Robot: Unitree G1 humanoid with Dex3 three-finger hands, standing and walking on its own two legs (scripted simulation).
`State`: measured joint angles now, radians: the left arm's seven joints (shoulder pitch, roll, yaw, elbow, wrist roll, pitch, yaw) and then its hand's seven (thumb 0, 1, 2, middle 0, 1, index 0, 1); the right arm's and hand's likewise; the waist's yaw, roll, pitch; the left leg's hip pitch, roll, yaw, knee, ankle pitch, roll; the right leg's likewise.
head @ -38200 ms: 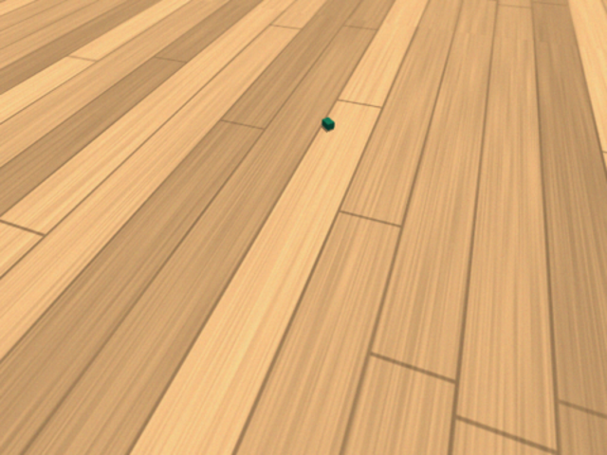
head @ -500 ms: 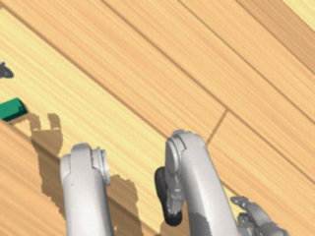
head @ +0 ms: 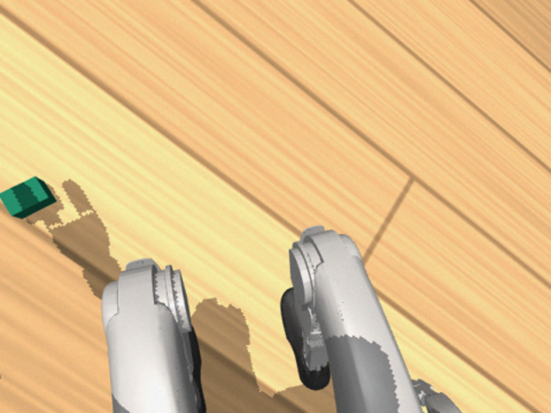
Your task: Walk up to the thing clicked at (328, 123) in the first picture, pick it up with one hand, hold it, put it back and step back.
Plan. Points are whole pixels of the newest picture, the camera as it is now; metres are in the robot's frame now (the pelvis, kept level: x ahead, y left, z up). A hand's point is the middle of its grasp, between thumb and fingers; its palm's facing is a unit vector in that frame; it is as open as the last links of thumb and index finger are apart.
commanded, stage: home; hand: left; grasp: from above
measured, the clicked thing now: (28, 198) +0.45 +0.38 -0.33
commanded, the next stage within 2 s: none
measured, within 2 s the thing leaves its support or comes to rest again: neither
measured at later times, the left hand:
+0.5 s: hand out of the picture +0.26 +0.28 +0.09, palm faces +0.03 -0.90 -0.43, open 7.4 cm
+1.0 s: hand out of the picture +0.22 +0.21 +0.30, palm faces +0.22 -0.95 -0.20, open 7.4 cm
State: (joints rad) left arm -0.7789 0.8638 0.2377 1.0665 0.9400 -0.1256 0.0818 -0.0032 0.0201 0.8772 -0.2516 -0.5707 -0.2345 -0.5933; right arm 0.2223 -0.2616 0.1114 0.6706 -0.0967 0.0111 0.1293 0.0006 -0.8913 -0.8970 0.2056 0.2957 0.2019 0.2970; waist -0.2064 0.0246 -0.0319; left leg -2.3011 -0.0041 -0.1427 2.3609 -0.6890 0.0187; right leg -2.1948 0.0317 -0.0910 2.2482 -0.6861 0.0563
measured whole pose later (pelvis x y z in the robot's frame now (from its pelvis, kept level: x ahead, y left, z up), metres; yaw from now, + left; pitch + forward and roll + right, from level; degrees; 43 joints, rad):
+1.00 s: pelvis +0.07 +0.00 +0.35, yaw +10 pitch +14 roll -4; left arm 0.45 0.23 0.06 -0.08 -0.08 0.44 0.06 0.01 0.90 0.90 -0.21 -0.30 -0.20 -0.30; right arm 0.33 -0.21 0.05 0.53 0.03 -0.18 -0.18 0.01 -0.90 -0.90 0.20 0.30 0.20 0.30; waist -0.08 0.06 -0.19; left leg -0.83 0.02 -0.07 1.09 -0.50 0.00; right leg -0.76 0.02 -0.05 1.00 -0.48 0.02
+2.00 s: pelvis +0.08 +0.00 +0.36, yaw +10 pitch +10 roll -3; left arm 0.50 0.22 0.03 -0.13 -0.06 0.44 0.02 0.01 0.90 0.90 -0.20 -0.30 -0.20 -0.30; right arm 0.30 -0.22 0.04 0.54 0.01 -0.24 -0.18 0.01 -0.90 -0.90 0.21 0.30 0.20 0.30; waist -0.04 0.05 -0.16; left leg -0.71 0.02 -0.07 1.02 -0.49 -0.01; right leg -0.65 0.01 -0.04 0.95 -0.48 0.01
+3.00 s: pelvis +0.09 +0.00 +0.36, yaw +10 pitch +10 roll -3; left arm 0.51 0.23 0.03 -0.13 -0.06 0.44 0.02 0.01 0.90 0.90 -0.20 -0.30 -0.20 -0.30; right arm 0.29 -0.22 0.03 0.53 0.01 -0.23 -0.17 0.01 -0.90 -0.90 0.21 0.30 0.20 0.30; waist -0.05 0.05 -0.17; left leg -0.71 0.02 -0.07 1.03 -0.51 -0.01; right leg -0.65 0.01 -0.04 0.96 -0.50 0.01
